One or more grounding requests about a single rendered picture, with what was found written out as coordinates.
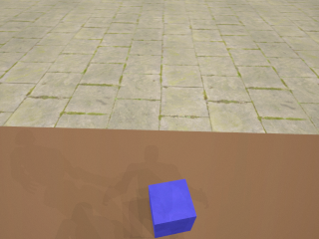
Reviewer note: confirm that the carton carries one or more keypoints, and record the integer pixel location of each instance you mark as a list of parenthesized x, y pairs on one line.
[(171, 206)]

